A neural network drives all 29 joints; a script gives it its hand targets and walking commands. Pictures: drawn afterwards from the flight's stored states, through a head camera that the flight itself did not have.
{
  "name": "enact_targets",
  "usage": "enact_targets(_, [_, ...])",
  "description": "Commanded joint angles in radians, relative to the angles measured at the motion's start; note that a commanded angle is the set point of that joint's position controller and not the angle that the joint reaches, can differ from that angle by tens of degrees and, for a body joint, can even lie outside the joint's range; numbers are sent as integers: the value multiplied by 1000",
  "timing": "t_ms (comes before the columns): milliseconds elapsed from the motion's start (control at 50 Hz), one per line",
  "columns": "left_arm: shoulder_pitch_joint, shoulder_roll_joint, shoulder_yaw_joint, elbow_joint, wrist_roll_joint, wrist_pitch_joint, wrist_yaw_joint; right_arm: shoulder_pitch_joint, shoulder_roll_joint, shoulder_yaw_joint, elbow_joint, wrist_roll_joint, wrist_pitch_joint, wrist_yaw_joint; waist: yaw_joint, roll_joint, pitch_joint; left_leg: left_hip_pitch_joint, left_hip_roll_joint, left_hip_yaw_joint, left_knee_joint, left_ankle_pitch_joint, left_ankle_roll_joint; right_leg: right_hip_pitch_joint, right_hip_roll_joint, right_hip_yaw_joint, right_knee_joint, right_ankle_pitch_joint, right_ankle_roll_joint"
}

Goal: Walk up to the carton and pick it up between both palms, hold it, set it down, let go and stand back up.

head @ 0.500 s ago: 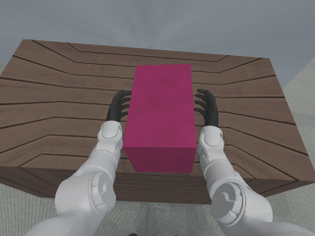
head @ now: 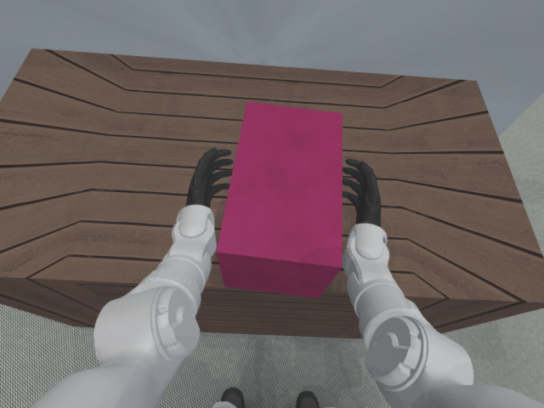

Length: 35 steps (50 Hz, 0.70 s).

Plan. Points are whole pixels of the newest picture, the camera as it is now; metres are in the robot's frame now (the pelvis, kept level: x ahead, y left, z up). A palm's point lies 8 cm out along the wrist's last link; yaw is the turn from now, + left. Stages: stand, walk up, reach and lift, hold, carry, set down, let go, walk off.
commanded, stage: set down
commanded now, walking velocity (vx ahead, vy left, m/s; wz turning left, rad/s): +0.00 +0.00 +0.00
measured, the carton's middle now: (282, 200) +0.43 -0.02 -0.05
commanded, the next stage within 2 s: none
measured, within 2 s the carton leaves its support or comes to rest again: neither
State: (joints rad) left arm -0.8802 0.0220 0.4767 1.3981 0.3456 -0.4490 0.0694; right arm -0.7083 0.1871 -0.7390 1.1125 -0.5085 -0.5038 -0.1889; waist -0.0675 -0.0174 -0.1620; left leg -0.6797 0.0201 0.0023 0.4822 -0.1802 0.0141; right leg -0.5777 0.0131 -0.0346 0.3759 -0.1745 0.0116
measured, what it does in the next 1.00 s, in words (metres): stands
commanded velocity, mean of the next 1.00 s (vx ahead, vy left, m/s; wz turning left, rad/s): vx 0.00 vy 0.00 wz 0.00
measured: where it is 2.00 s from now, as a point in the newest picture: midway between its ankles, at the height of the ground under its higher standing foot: outside the picture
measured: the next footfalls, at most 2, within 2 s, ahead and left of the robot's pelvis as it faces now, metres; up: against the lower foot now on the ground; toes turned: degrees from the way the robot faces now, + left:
none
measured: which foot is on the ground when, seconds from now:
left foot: down 0.00-1.00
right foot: down 0.00-1.00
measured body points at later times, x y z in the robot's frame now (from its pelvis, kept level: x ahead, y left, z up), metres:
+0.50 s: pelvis -0.01 +0.01 -0.01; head +0.10 +0.04 +0.42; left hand +0.43 +0.11 -0.02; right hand +0.39 -0.15 +0.00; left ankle +0.01 +0.10 -0.73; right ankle -0.02 -0.13 -0.73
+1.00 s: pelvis -0.02 +0.01 -0.02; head +0.10 +0.04 +0.42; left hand +0.43 +0.11 -0.02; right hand +0.39 -0.15 -0.01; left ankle +0.01 +0.10 -0.73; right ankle -0.02 -0.13 -0.73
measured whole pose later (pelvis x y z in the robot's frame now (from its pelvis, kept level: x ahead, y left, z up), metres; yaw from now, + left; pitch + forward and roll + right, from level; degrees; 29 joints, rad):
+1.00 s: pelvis -0.02 +0.01 -0.02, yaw -1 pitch +23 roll -3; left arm -0.94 0.04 0.59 1.45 0.41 -0.50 0.06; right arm -0.79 0.20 -0.86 1.12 -0.58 -0.50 -0.15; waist -0.08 0.00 -0.17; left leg -0.82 0.02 0.01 0.67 -0.25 0.03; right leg -0.72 0.01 -0.03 0.59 -0.26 0.02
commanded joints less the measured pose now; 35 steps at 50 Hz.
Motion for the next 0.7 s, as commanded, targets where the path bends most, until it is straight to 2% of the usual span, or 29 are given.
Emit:
enact_targets(0, [-619,-517,-174,-33,86,-88,-134,-567,578,308,72,-137,-55,172,4,72,-685,267,10,73,42,333,-55,364,-17,-52,99,472,-17])
enact_targets(200, [-631,-483,-151,19,88,-104,-132,-568,569,271,111,-153,-45,177,3,90,-653,243,12,71,85,276,-54,265,-14,-56,128,359,-26])
enact_targets(680, [-616,-424,-85,63,120,-97,-118,-558,539,191,156,-186,-18,195,-1,101,-600,236,18,59,151,236,-55,111,-6,-64,175,215,-37])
